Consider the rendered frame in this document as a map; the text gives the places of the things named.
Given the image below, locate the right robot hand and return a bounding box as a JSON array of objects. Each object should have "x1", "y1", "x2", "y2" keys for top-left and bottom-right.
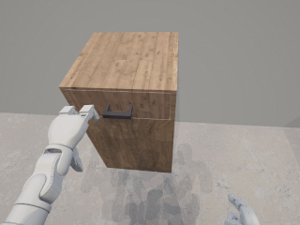
[{"x1": 224, "y1": 194, "x2": 261, "y2": 225}]

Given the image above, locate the robot left forearm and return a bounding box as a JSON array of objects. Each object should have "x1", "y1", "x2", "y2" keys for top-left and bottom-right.
[{"x1": 0, "y1": 144, "x2": 74, "y2": 225}]

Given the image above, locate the drawer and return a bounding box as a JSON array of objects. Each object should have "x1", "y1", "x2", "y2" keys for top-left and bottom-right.
[{"x1": 67, "y1": 89, "x2": 171, "y2": 120}]

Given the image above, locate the left robot hand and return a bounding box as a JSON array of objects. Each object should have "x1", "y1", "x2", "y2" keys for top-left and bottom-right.
[{"x1": 48, "y1": 104, "x2": 99, "y2": 173}]

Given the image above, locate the handle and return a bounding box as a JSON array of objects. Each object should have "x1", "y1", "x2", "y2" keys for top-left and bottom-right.
[{"x1": 102, "y1": 104, "x2": 133, "y2": 120}]

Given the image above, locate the cabinet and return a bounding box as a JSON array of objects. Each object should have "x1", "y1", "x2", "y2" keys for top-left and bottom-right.
[{"x1": 58, "y1": 32, "x2": 179, "y2": 173}]

